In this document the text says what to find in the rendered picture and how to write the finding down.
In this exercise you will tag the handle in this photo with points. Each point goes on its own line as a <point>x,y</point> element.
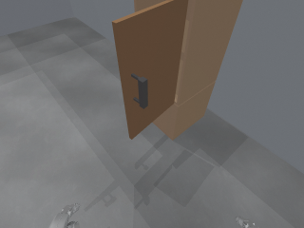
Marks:
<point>143,91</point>

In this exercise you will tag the cupboard door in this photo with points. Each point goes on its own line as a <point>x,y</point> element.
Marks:
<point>148,43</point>

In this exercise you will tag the right robot hand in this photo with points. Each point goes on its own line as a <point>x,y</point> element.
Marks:
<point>245,222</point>

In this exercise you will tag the left robot hand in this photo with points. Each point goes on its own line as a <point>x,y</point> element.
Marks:
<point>61,219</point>

